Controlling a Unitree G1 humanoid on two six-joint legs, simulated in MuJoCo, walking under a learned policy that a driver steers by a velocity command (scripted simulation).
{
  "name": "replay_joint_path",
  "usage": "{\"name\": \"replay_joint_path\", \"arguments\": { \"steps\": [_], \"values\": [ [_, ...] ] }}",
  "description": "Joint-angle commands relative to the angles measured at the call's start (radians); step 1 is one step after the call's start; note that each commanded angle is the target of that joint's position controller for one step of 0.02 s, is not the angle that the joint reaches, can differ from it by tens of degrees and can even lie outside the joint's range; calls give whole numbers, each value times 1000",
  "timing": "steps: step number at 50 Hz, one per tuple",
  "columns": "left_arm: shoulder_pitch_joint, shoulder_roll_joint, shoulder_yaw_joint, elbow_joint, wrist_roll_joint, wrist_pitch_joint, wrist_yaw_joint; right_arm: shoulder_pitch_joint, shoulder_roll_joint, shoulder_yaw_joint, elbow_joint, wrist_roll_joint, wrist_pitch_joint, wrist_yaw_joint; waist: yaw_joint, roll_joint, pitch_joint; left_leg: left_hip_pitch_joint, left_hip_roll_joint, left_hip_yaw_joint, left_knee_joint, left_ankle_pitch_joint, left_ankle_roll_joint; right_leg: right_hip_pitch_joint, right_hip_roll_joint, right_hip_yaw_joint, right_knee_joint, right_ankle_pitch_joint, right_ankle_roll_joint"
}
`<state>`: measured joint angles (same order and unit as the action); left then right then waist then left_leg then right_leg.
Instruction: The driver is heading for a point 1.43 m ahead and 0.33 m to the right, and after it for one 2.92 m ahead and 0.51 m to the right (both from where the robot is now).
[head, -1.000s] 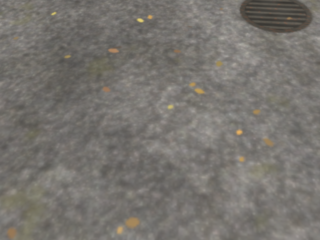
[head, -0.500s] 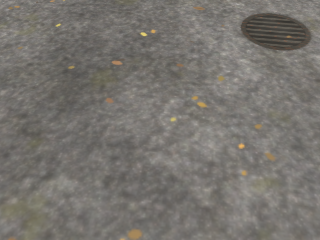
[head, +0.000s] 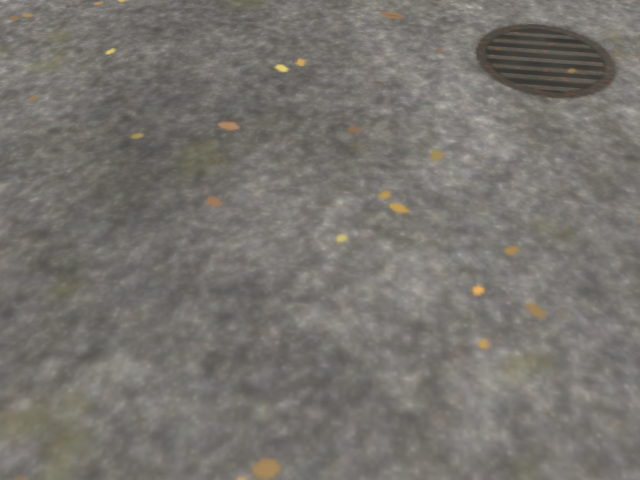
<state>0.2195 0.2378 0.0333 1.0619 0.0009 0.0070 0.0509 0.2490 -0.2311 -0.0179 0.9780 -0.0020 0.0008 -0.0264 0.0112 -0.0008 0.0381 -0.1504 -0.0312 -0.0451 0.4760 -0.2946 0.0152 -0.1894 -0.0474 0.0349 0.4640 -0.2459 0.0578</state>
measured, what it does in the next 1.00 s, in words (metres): walks ahead: left foot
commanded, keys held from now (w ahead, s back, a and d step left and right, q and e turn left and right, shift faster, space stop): no key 0.22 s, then w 0.78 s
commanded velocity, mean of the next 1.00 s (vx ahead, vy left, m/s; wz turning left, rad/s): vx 0.28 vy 0.00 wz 0.00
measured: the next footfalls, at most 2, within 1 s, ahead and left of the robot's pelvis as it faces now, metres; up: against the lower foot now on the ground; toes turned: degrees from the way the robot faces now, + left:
left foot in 0.94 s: +0.43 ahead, +0.08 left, +0.00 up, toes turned +1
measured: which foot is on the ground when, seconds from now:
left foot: down 0.00-0.46, up 0.48-0.92, down 0.94-1.00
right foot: down 0.00-0.94, up 0.96-1.00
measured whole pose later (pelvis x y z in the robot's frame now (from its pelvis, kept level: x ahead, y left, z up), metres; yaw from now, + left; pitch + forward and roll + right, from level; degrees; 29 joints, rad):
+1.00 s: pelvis +0.29 -0.01 -0.02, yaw -1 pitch +1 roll +1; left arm 0.46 0.23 0.02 1.06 -0.02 -0.08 0.01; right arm 0.00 -0.24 -0.05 0.86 0.02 -0.10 0.04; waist 0.04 -0.01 0.05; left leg -0.47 -0.03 0.07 0.58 -0.15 0.08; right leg -0.09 0.00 0.06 0.98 -0.49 -0.03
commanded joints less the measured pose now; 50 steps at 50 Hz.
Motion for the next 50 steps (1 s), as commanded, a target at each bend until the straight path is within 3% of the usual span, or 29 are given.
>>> {"name": "replay_joint_path", "arguments": {
  "steps": [1,11,13,15,16,17,19,20,22,23,24,25,26,27,29,31,33,36,41,43,44,45,46,47,48,49,50],
  "values": [
    [32,107,17,-12,0,-6,4,32,-106,-18,-17,1,-8,-4,0,3,5,-62,40,-30,-98,190,11,24,9,-17,-51,148,-14],
    [58,86,9,21,-1,-5,5,58,-91,-11,24,2,-8,-7,-2,2,16,-71,36,-20,-100,166,7,12,15,-20,-51,133,-18],
    [79,68,5,36,-6,-2,7,79,-98,-14,38,8,-2,-12,-7,24,7,-77,24,-22,-123,-129,26,-5,58,-67,-9,-88,-27],
    [52,66,6,16,-10,-10,7,90,-145,-29,30,19,-2,-16,-24,87,81,-139,88,-127,-189,-473,86,-122,92,-101,96,-293,-48],
    [28,51,2,-1,-10,-24,2,119,-170,-37,31,23,-10,-14,-40,140,110,-135,164,-234,-246,-563,129,-189,92,-111,179,-275,-55],
    [19,30,-4,-14,-13,-42,-8,136,-199,-49,33,28,-20,-12,-47,198,124,-140,253,-359,-299,-597,182,-221,71,-97,281,-220,-65],
    [15,34,-2,-30,-27,-75,-29,103,-189,-51,17,28,-38,-10,-26,196,162,-155,324,-446,-330,-524,227,-265,14,-41,340,-240,-106],
    [36,33,-2,-31,-33,-88,-38,65,-176,-49,3,33,-43,-7,0,181,162,-155,312,-404,-306,-458,208,-233,1,-38,257,-254,-128],
    [191,39,11,36,-28,-102,-45,-26,-158,-44,-30,46,-40,-2,80,108,115,-270,186,-212,-178,-289,131,80,56,-91,-14,-65,-133],
    [291,71,25,71,-17,-101,-47,-37,-120,-34,-41,36,-45,1,104,1,61,-339,107,-102,16,-159,89,223,1,21,-60,-48,-130],
    [420,175,50,82,-19,-103,-47,-45,-57,-17,-67,24,-58,2,134,-257,-2,-485,-8,58,360,-141,20,345,-212,385,-235,-214,-216],
    [431,208,47,80,-3,-117,-61,-44,-70,-23,-89,40,-75,0,111,-300,13,-599,-26,-8,576,-270,22,315,-351,693,-332,-327,-321],
    [328,143,27,49,-5,-129,-61,-36,-95,-28,-85,54,-88,6,59,-164,96,-667,46,-58,692,-202,43,268,-352,640,-329,-338,-320],
    [269,102,17,23,-9,-134,-63,-24,-96,-29,-72,55,-98,16,38,-116,119,-684,85,-56,706,-93,62,251,-298,508,-328,-291,-282],
    [229,79,6,2,-9,-130,-69,-57,-123,-46,-68,34,-111,24,28,-86,108,-676,131,-21,626,49,67,265,-222,315,-334,-46,-223],
    [286,47,-6,11,0,-115,-62,-81,-99,-48,-70,27,-108,39,37,-105,68,-632,136,24,568,112,48,279,-168,186,-324,191,-205],
    [315,70,-5,10,3,-105,-49,-142,-63,-40,-94,25,-98,46,46,-91,66,-635,129,53,485,155,19,271,-158,128,-329,313,-220],
    [307,105,-2,-10,6,-95,-33,-291,-33,-22,-154,26,-96,50,67,-80,99,-563,100,86,262,256,-7,178,-137,71,-368,313,-222],
    [345,125,13,1,-14,-94,-26,-406,-59,-17,-208,36,-100,68,62,-94,138,-485,75,86,85,323,25,213,-184,38,-379,351,-225],
    [322,139,23,-5,-15,-88,-25,-388,-88,-28,-216,35,-107,76,23,-98,103,-427,58,86,51,289,57,281,-205,20,-311,527,-207],
    [307,153,29,-12,-10,-83,-25,-340,-113,-39,-207,34,-109,75,-12,-117,52,-347,32,100,57,263,74,308,-210,12,-241,711,-196],
    [290,163,34,-19,-4,-74,-26,-234,-146,-58,-180,35,-108,71,-70,-138,-26,-210,-2,120,67,239,96,314,-200,-6,-112,895,-183],
    [273,155,30,-30,2,-65,-27,-62,-185,-82,-127,39,-103,62,-152,-132,-129,10,-16,127,56,249,124,250,-160,-32,88,951,-156],
    [269,127,16,-57,15,-65,-31,123,-245,-101,-85,26,-96,50,-211,-47,-260,334,158,-80,81,179,185,5,-112,-45,392,661,-131],
    [417,-51,-30,-62,7,-87,-48,200,-305,-110,-56,12,-94,57,-115,253,-442,638,424,-620,-66,-86,371,-354,103,-11,774,-183,-70],
    [331,45,-8,-60,-25,-120,-53,159,-204,-83,-53,17,-96,60,-149,185,-378,565,401,-737,-204,-175,341,-466,83,119,911,-304,-94],
    [216,111,12,-106,-55,-139,-54,49,-162,-69,-68,20,-103,57,-118,157,-189,403,372,-571,-225,-111,289,-543,30,90,933,-232,-114]
  ]
}}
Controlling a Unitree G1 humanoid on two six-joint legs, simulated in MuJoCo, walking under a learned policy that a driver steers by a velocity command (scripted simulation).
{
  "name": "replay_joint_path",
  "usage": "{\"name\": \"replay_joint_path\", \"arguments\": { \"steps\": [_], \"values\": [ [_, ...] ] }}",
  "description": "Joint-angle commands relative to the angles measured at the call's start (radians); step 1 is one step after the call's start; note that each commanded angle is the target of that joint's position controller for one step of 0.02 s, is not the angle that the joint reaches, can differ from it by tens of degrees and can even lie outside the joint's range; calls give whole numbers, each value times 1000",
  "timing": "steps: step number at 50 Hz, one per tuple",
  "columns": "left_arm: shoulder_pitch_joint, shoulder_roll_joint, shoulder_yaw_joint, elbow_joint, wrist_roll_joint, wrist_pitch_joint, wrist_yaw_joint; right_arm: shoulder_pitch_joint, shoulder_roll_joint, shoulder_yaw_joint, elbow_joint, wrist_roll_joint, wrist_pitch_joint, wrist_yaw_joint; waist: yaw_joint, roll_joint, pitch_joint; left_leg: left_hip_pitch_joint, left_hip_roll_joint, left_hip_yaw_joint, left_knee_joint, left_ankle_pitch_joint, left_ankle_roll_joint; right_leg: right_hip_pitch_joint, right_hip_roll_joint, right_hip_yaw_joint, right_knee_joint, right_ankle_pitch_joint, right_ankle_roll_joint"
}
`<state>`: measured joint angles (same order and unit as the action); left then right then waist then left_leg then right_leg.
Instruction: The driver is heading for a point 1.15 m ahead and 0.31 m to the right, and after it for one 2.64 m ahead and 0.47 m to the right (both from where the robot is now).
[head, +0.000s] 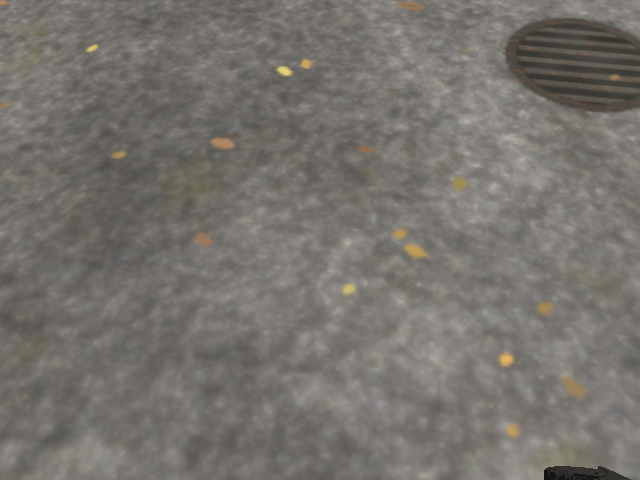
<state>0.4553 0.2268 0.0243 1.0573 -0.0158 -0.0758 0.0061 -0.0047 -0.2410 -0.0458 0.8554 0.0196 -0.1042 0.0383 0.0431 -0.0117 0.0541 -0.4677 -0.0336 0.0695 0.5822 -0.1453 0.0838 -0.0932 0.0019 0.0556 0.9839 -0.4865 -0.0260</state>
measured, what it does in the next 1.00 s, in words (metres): walks ahead: right foot, then left foot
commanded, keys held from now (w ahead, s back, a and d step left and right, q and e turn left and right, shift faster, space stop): w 0.64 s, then no key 0.30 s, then e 0.06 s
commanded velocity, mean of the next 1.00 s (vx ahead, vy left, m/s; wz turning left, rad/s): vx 0.41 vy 0.00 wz -0.01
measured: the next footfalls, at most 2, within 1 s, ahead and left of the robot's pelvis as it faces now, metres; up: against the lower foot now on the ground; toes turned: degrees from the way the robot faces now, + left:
right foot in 0.46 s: +0.45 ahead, -0.15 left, +0.00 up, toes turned -2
left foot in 0.94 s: +0.67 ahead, +0.06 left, +0.00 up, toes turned +1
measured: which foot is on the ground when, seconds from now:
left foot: down 0.00-0.48, up 0.50-0.92, down 0.94-1.00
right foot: up 0.00-0.44, down 0.46-0.96, up 0.98-1.00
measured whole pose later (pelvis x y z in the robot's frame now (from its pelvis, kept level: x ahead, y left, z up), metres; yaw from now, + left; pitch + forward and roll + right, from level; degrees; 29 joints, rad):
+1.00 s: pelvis +0.52 -0.04 +0.01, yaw -1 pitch +1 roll -2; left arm 0.27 0.25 0.04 1.00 0.00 -0.06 0.01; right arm 0.05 -0.23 -0.04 0.92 -0.02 -0.07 0.00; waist 0.04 0.00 0.03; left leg -0.44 0.01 0.02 0.49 -0.07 0.04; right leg -0.15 0.04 -0.02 0.64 -0.46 -0.01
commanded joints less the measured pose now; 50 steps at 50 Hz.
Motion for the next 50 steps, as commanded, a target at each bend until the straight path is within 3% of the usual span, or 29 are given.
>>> {"name": "replay_joint_path", "arguments": {
  "steps": [1,2,3,5,6,10,14,17,20,21,22,23,24,25,26,27,28,29,31,32,35,39,42,44,46,47,48,49,50],
  "values": [
    [-81,133,23,-117,-37,-64,-2,209,-125,-32,34,-7,-6,-5,-112,58,-133,552,342,-550,-356,-123,193,-591,-77,51,365,109,-37],
    [-105,132,34,-118,-23,-60,7,162,-96,-23,29,-18,-12,1,-77,23,-84,420,303,-440,-378,-4,173,-539,-111,35,306,165,-33],
    [-77,113,38,-115,-14,-46,10,147,-75,-16,36,-29,-16,3,-38,46,-81,341,268,-364,-405,38,160,-467,-141,42,267,198,-32],
    [-55,70,36,-116,-8,-22,12,167,-72,-13,58,-21,-18,4,-11,68,-55,259,245,-294,-453,64,169,-427,-155,27,199,199,-22],
    [-78,69,38,-128,-6,-14,14,184,-87,-15,70,-19,-21,-1,-7,69,-31,229,244,-269,-473,74,174,-445,-164,18,160,213,-12],
    [-263,86,42,-201,11,-12,12,259,-140,-24,94,-19,-14,-31,-43,47,19,258,229,-209,-508,105,167,-573,-172,-3,-88,427,26],
    [-423,64,28,-243,4,-23,-6,344,-163,-26,114,-6,-5,-42,-99,47,24,298,197,-135,-498,132,126,-506,-113,-59,-345,601,29],
    [-506,73,23,-277,-5,-26,-23,409,-167,-28,142,2,9,-43,-124,49,40,418,241,-144,-456,135,121,-536,-98,-52,-425,576,18],
    [-517,104,30,-302,-7,-33,-40,419,-181,-36,153,2,29,-48,-98,64,25,535,293,-161,-378,229,98,-524,-83,-47,-475,466,-20],
    [-478,123,38,-296,-8,-36,-43,404,-190,-39,148,1,34,-48,-70,80,-1,550,295,-155,-328,339,86,-458,-63,-63,-484,428,-35],
    [-384,151,54,-273,-7,-37,-42,380,-192,-39,141,-1,41,-48,-13,88,-59,543,269,-128,-214,506,68,-321,-30,-92,-503,416,-57],
    [-208,202,81,-219,-5,-36,-35,375,-166,-29,132,-9,46,-48,62,74,-171,467,213,-88,-9,558,39,-78,-25,-94,-496,433,-91],
    [-21,285,101,-184,7,-31,-25,397,-124,-9,102,-33,44,-49,106,-65,-334,249,139,-35,331,251,3,232,-232,152,-474,439,-160],
    [7,324,106,-161,13,-28,-36,523,12,27,110,-16,19,-36,29,-327,-439,-128,-43,-88,624,-406,-48,510,-414,635,-631,221,-313],
    [-30,213,77,-175,7,-31,-39,447,-117,0,115,10,-3,-33,59,-184,-363,-235,17,-201,729,-424,-28,457,-379,635,-686,132,-268],
    [-121,174,64,-195,7,-35,-35,350,-163,-13,86,30,-18,-31,44,-134,-225,-280,67,-179,727,-326,-10,322,-347,473,-699,207,-224],
    [-200,157,56,-212,12,-36,-36,306,-154,-13,81,25,-21,-38,12,-46,-158,-235,119,-154,683,-231,-15,182,-310,358,-724,342,-207],
    [-240,133,50,-216,18,-38,-39,283,-145,-20,80,8,-15,-44,-12,-25,-107,-198,148,-146,624,-178,-22,77,-273,272,-753,433,-198],
    [-243,112,45,-204,26,-42,-43,315,-102,-21,87,2,9,-43,-53,-54,-98,-109,176,-146,561,-125,-32,-10,-235,188,-805,496,-194],
    [-228,118,46,-193,22,-45,-41,319,-87,-20,88,1,19,-44,-60,-52,-87,-107,179,-137,534,-117,-40,-31,-228,157,-822,528,-202],
    [-207,151,51,-170,28,-41,-25,250,-82,-22,58,-17,33,-51,-71,-34,-41,-145,167,-113,395,-39,-80,-64,-217,50,-812,881,-207],
    [-175,163,47,-145,26,-21,-5,123,-50,-8,26,-21,30,-43,-33,-59,-58,-26,109,-61,92,190,-87,-89,-147,-74,-784,959,-153],
    [-146,166,45,-114,19,-8,1,74,-67,-8,15,-18,32,-36,-17,-68,-67,10,86,-75,0,233,-76,-25,-175,-54,-752,912,-152],
    [-159,165,47,-101,13,3,5,62,-91,-13,9,-23,26,-31,-27,-72,-69,14,82,-88,-37,175,-52,26,-201,-26,-697,899,-146],
    [-189,163,48,-97,4,16,11,135,-120,-26,35,-33,18,-28,-78,-54,-97,115,65,-80,-138,214,-23,50,-185,-17,-591,861,-114],
    [-151,154,46,-93,13,16,11,186,-169,-41,56,-42,14,-33,-82,-1,-140,241,90,-102,-175,490,-1,29,-125,-36,-497,815,-72],
    [-68,111,32,-91,34,8,7,227,-226,-50,60,-55,14,-40,-41,100,-242,488,223,-213,-83,869,66,-118,-53,-52,-349,543,-29],
    [26,22,3,-58,25,10,5,268,-171,-37,74,-52,31,-47,-42,233,-356,657,383,-365,-70,948,216,-265,15,-56,-149,81,23],
    [-53,81,15,-76,5,24,7,274,-116,-21,70,-34,41,-46,-84,213,-355,614,417,-435,-124,812,250,-331,28,-6,4,-243,52]
  ]
}}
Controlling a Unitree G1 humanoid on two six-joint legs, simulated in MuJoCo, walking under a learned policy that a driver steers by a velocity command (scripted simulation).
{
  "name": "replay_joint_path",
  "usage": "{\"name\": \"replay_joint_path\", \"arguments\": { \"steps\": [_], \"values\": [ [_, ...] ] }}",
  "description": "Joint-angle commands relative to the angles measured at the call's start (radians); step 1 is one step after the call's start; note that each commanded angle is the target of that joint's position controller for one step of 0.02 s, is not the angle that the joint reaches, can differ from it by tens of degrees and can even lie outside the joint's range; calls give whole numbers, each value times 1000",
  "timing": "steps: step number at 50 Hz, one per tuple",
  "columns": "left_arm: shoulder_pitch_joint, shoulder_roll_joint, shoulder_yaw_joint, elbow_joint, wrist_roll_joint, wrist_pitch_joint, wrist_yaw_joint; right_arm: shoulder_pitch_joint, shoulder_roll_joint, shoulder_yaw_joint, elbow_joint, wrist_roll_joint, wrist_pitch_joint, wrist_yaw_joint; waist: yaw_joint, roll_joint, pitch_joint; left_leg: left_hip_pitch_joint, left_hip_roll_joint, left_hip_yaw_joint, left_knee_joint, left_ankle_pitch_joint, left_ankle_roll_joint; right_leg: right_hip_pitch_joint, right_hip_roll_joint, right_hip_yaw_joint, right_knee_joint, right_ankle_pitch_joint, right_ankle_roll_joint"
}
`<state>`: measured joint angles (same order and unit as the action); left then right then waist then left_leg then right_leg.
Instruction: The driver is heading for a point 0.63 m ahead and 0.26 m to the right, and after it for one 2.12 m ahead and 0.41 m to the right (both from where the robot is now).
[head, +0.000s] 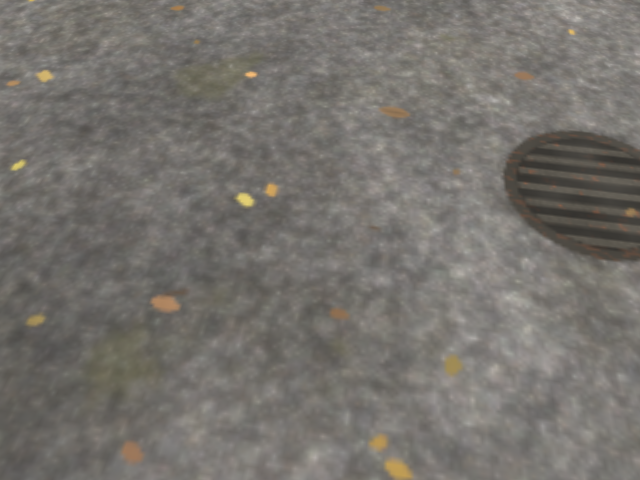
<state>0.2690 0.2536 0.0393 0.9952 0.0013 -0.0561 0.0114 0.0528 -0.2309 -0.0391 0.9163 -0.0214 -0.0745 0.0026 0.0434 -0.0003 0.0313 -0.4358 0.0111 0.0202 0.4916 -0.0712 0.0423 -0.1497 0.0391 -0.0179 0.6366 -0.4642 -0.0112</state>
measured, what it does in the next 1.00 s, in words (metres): walks ahead, turning right: right foot, then left foot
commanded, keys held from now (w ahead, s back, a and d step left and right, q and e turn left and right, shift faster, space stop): e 0.24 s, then w+e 0.62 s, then w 0.14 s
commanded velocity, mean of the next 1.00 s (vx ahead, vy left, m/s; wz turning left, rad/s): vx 0.29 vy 0.00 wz -0.47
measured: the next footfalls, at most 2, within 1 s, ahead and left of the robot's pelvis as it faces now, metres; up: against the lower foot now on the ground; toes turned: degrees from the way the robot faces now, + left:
right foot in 0.36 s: +0.03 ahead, -0.12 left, +0.00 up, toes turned -13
left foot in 0.88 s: +0.40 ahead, +0.00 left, +0.00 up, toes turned -29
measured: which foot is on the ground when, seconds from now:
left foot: down 0.00-0.36, up 0.38-0.86, down 0.88-1.00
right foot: up 0.00-0.34, down 0.36-0.88, up 0.90-1.00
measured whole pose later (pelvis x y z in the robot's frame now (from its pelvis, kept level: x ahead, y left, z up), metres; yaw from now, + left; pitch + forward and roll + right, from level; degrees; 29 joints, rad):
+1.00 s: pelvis +0.28 -0.07 +0.01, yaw -30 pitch +3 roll +2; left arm 0.36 0.27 0.08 0.85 -0.03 -0.06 0.03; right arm 0.11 -0.26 -0.07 0.88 0.00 -0.12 0.03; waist 0.02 -0.04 0.02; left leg -0.30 -0.03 0.03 0.43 -0.18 0.01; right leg -0.38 0.00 0.10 1.16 -0.42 -0.03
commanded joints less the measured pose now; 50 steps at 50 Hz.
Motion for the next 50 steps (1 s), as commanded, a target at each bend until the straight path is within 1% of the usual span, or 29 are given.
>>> {"name": "replay_joint_path", "arguments": {
  "steps": [1,2,3,5,8,12,15,16,17,18,19,20,21,22,24,26,31,37,40,41,42,43,44,45,46,47,48,49,50],
  "values": [
    [60,125,22,-48,-27,19,7,170,-161,-33,-5,17,16,-13,-83,150,-268,500,362,-370,-80,529,267,-344,-25,90,458,-277,42],
    [19,140,33,-60,-32,38,19,116,-180,-37,-22,16,21,-22,-70,101,-216,420,347,-343,-126,336,240,-381,-46,85,507,-223,47],
    [10,137,40,-62,-27,60,30,56,-175,-36,-36,14,24,-29,-51,82,-162,316,325,-298,-179,170,220,-376,-71,86,503,-161,57],
    [31,109,45,-68,-20,91,44,-8,-162,-36,-46,3,37,-38,-19,126,-109,157,281,-214,-250,-40,194,-305,-87,59,473,-69,70],
    [35,86,52,-88,-17,101,47,-14,-163,-43,-39,0,48,-56,-15,141,-107,111,264,-112,-274,-46,202,-263,-90,15,398,-3,66],
    [-14,81,51,-128,-15,99,30,-25,-191,-55,-36,9,62,-73,-26,133,-135,150,291,-60,-273,-34,198,-201,-103,-13,233,68,45],
    [43,103,64,-122,-15,101,12,-41,-226,-69,-42,48,71,-65,10,145,-149,117,300,-46,-299,-354,141,-83,-81,-66,76,120,-11],
    [90,105,70,-105,-11,105,7,-58,-223,-70,-47,59,73,-61,36,139,-137,73,287,-25,-284,-459,110,-11,-63,-94,-3,150,-39],
    [142,107,76,-78,-8,107,3,-71,-193,-65,-51,62,74,-57,57,101,-114,22,252,15,-209,-528,70,51,-45,-94,-66,119,-71],
    [216,118,83,-51,-13,103,5,-86,-138,-55,-57,54,77,-48,83,-30,-67,-77,179,100,14,-577,11,96,-99,31,-212,-22,-131],
    [242,166,83,-65,-15,91,14,-97,-49,-35,-69,36,74,-27,58,-258,-10,-325,68,162,409,-575,-56,143,-319,403,-339,-190,-223],
    [199,249,87,-108,13,50,-1,-193,-90,-47,-139,49,48,-20,58,-273,46,-483,-9,-31,455,-485,-36,46,-411,762,-556,-477,-334],
    [94,238,86,-139,27,15,4,-207,-174,-66,-142,69,24,-20,13,-196,106,-491,26,-88,477,-349,-14,22,-404,716,-598,-407,-292],
    [34,215,79,-150,12,-5,10,-158,-209,-80,-119,60,12,-22,-29,-177,102,-475,43,-97,449,-226,-11,42,-372,613,-567,-261,-233],
    [50,168,67,-147,-12,-13,12,-123,-188,-84,-77,22,0,-27,-30,-117,46,-389,50,-89,389,-102,-30,70,-299,453,-527,-63,-169],
    [127,122,53,-128,-10,-20,15,-135,-148,-80,-75,28,-9,-14,-16,-107,9,-356,32,-81,340,0,-38,119,-265,382,-516,78,-158],
    [207,132,57,-117,-9,-21,27,-194,-118,-71,-101,37,-22,-2,17,-141,14,-308,8,-80,184,109,-68,137,-235,331,-500,206,-160],
    [259,147,69,-110,-22,-6,28,-314,-108,-47,-171,47,-49,22,74,-153,71,-265,-5,-62,24,54,-83,151,-240,360,-434,287,-178],
    [226,163,77,-127,-28,7,29,-266,-139,-49,-177,53,-65,33,39,-186,53,-105,-23,-51,-35,17,-68,117,-247,391,-376,401,-160],
    [206,168,80,-136,-29,11,29,-215,-158,-56,-169,54,-69,34,11,-206,36,-28,-30,-45,-42,-3,-56,104,-250,401,-349,468,-153],
    [176,164,79,-152,-28,13,29,-121,-186,-68,-145,51,-72,30,-39,-211,-7,99,-43,-34,-71,-7,-33,87,-224,392,-280,591,-136],
    [141,147,74,-175,-20,12,26,27,-231,-88,-109,43,-74,21,-109,-183,-107,311,-8,-57,-78,8,6,30,-162,347,-120,676,-102],
    [121,99,56,-208,4,9,23,230,-295,-102,-85,24,-70,12,-186,-63,-298,626,176,-229,-23,-70,71,-131,-94,275,174,514,-68],
    [274,-23,25,-235,-22,-11,19,316,-362,-116,-47,14,-54,17,-99,360,-438,921,411,-720,-145,-254,229,-485,55,192,501,-102,-4],
    [282,83,43,-194,-53,-20,23,285,-244,-87,-46,28,-54,24,-109,295,-345,850,401,-792,-224,-394,221,-597,-20,230,646,-112,-10],
    [178,139,55,-202,-54,-23,21,220,-171,-69,-59,34,-52,23,-121,185,-189,706,349,-607,-226,-345,180,-630,-60,204,661,-25,-19],
    [116,135,55,-208,-42,-24,22,165,-151,-61,-63,28,-47,23,-102,84,-108,560,302,-466,-233,-220,160,-588,-102,171,632,52,-23],
    [66,126,59,-220,-27,-27,20,136,-127,-54,-59,20,-42,23,-89,62,-53,451,265,-383,-255,-119,156,-558,-120,159,582,92,-25],
    [61,107,59,-230,-25,-25,14,131,-120,-48,-52,7,-42,21,-64,89,-44,392,242,-327,-276,-65,156,-513,-142,156,548,116,-30]
  ]
}}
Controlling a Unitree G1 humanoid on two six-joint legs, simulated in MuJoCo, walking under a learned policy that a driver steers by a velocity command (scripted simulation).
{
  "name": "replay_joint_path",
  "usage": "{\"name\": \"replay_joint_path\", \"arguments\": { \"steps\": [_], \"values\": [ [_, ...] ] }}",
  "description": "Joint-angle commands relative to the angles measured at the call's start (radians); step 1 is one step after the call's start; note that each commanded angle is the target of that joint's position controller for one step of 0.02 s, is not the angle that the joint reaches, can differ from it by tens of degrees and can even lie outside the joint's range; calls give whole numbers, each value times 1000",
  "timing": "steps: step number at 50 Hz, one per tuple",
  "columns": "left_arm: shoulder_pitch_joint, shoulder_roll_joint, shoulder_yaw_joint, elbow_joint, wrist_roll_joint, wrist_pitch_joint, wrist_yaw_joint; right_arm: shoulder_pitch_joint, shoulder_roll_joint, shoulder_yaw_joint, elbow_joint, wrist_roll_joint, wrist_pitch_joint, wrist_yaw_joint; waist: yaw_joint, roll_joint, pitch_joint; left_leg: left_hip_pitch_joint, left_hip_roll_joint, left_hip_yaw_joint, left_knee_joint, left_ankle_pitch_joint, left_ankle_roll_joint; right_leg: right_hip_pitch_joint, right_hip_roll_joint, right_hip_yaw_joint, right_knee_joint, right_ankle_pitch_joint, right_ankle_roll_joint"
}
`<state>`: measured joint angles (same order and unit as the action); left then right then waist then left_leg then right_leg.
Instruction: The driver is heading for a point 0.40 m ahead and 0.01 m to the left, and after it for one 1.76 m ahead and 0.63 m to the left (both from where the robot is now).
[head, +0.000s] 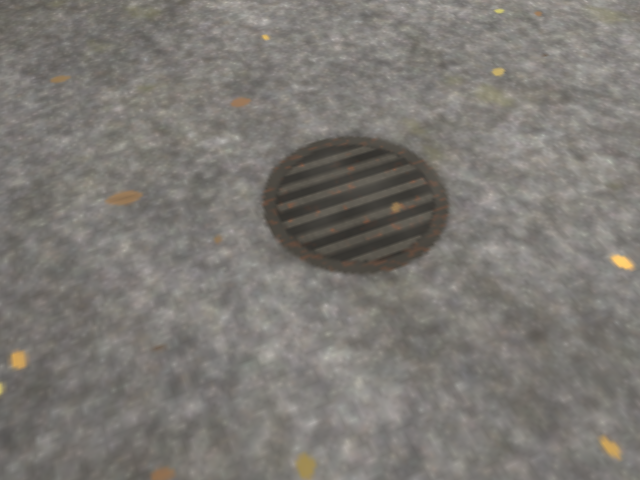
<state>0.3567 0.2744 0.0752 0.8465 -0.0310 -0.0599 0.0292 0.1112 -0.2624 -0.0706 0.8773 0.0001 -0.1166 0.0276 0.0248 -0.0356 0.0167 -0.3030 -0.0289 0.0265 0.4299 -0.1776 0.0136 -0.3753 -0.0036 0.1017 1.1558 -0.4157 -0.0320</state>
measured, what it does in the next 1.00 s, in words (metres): walks ahead, turning left: right foot, then left foot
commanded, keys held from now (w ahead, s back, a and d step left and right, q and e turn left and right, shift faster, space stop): w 0.28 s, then w+q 0.72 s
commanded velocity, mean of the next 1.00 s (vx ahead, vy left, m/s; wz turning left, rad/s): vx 0.49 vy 0.00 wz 0.22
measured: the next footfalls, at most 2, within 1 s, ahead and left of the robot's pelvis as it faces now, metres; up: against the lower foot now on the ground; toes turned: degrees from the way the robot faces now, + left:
right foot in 0.34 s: +0.36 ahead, -0.16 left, +0.00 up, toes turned -5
left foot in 0.86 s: +0.63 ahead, +0.12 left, +0.00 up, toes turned +17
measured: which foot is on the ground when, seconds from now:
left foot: down 0.00-0.34, up 0.36-0.84, down 0.86-1.00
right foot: up 0.00-0.32, down 0.34-0.88, up 0.90-1.00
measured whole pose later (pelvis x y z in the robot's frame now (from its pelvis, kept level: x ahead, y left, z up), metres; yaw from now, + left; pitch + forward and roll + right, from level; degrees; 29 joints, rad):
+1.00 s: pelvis +0.55 +0.03 -0.01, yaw +19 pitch +1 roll +0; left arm 0.21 0.28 0.07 0.79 -0.02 -0.12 0.01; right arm 0.19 -0.29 -0.08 0.79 0.02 -0.05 0.04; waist -0.01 -0.01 0.07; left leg -0.37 -0.09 0.02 0.54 -0.19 0.11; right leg -0.39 -0.06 0.02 1.21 -0.41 0.01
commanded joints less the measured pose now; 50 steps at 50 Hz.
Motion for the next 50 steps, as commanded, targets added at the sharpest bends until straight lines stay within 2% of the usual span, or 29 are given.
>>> {"name": "replay_joint_path", "arguments": {
  "steps": [1,4,6,9,12,14,15,16,17,18,19,20,21,22,24,27,29,33,38,41,42,43,44,45,46,47,48,49,50],
  "values": [
    [-26,64,20,-87,5,-19,-9,77,-86,-15,-4,-13,-2,-5,-36,140,-27,233,272,-299,-237,74,192,-266,-107,25,-7,74,-11],
    [-102,28,4,-131,17,-16,-18,100,-125,-22,18,7,-7,-11,-28,120,13,196,289,-236,-292,180,225,-304,-129,-19,-160,114,7],
    [-170,20,-8,-156,26,-21,-29,105,-152,-27,20,13,-1,-17,-39,107,21,177,268,-168,-307,222,214,-282,-129,-51,-294,230,17],
    [-273,20,-19,-183,17,-26,-46,140,-175,-27,26,23,9,-18,-69,107,32,148,227,-85,-305,238,179,-189,-89,-104,-476,387,16],
    [-353,47,-17,-222,9,-24,-57,208,-195,-27,50,35,21,-17,-84,111,45,226,269,-91,-279,248,160,-173,-68,-109,-562,396,-2],
    [-350,75,-7,-232,11,-24,-62,222,-210,-29,60,36,34,-20,-58,118,35,287,293,-84,-219,349,140,-126,-46,-121,-605,349,-28],
    [-293,97,6,-221,16,-24,-61,220,-213,-27,61,37,40,-21,-16,117,1,283,278,-69,-129,482,123,-16,-21,-138,-639,345,-45],
    [-157,136,31,-180,19,-23,-56,226,-198,-19,61,34,45,-22,53,105,-77,240,236,-41,36,585,100,181,7,-156,-658,348,-70],
    [16,199,56,-147,27,-20,-43,220,-161,0,41,16,43,-22,129,56,-197,69,186,-12,294,433,61,460,-108,-41,-629,353,-118],
    [104,309,76,-134,44,-13,-36,336,-27,41,16,6,27,-17,86,-208,-365,-291,28,17,705,-150,-4,796,-406,421,-704,213,-269],
    [125,221,53,-130,38,-14,-40,306,-102,23,36,29,11,-14,114,-179,-421,-378,19,-135,852,-397,5,768,-438,614,-829,121,-287],
    [45,175,34,-136,35,-19,-40,224,-170,1,6,58,6,-13,97,-132,-245,-460,71,-138,896,-342,20,641,-402,448,-844,131,-234],
    [-28,139,23,-142,34,-23,-40,173,-162,2,-5,58,8,-17,66,-91,-158,-446,121,-115,858,-254,25,507,-356,310,-866,183,-203],
    [-89,103,13,-141,36,-28,-44,156,-150,-2,-3,43,18,-21,34,-68,-91,-410,150,-109,800,-195,21,387,-316,208,-906,229,-182],
    [-153,74,9,-134,43,-47,-49,195,-111,-6,13,36,53,-24,-23,-82,-46,-297,180,-118,743,-118,14,244,-274,82,-983,279,-160],
    [-157,89,20,-106,49,-66,-40,167,-73,-5,-5,32,81,-25,-45,-40,-2,-331,178,-133,682,-23,-1,211,-271,-42,-1038,387,-166],
    [-139,97,25,-89,53,-67,-29,120,-70,-6,-24,27,83,-21,-39,-25,18,-381,172,-146,586,77,-8,240,-263,-113,-1047,424,-160],
    [-110,129,35,-68,44,-59,-13,-10,-48,6,-68,17,73,7,0,-5,58,-353,151,-68,351,250,-3,262,-245,-240,-1064,432,-132],
    [-31,164,51,-27,19,-27,-7,-139,-55,12,-146,18,73,34,40,5,97,-408,129,-2,225,152,40,442,-297,-292,-990,524,-117],
    [-52,202,60,-31,10,-2,-1,-81,-96,-9,-165,26,76,41,-19,-44,23,-265,44,84,218,-3,94,499,-302,-328,-805,979,-85],
    [-67,212,61,-36,8,9,2,25,-131,-30,-145,31,78,39,-82,-53,-40,-125,-4,110,206,-28,120,480,-284,-345,-651,1110,-67],
    [-76,206,55,-43,6,14,4,189,-192,-66,-103,34,80,26,-168,-31,-129,127,-48,103,142,27,158,380,-240,-368,-427,1068,-29],
    [-52,147,32,-67,37,3,6,314,-297,-99,-80,33,92,2,-191,132,-217,421,126,-186,127,59,225,101,-184,-366,-95,595,26],
    [1,35,-1,-122,41,-34,-4,249,-361,-101,-116,30,83,3,-74,311,-328,675,344,-803,-53,-156,432,-293,52,-186,235,-173,86],
    [-110,125,10,-139,-1,-76,-20,273,-278,-74,-127,21,71,11,-149,165,-356,692,363,-850,-159,-196,403,-401,15,2,280,-158,57],
    [-171,136,12,-159,-27,-93,-27,252,-223,-61,-120,18,58,10,-143,134,-229,603,335,-695,-152,-138,362,-457,-29,-9,240,-81,31],
    [-175,128,10,-150,-8,-99,-20,188,-186,-51,-129,23,49,12,-93,42,-133,443,286,-566,-144,-25,323,-417,-79,-13,141,-3,22],
    [-177,141,20,-140,23,-94,-11,123,-145,-40,-143,21,46,8,-56,40,-95,317,246,-472,-149,76,296,-342,-110,-13,51,42,26],
    [-158,146,26,-136,33,-81,-12,90,-131,-33,-163,9,46,3,-27,57,-78,235,223,-430,-170,148,292,-277,-124,-9,16,74,32]
  ]
}}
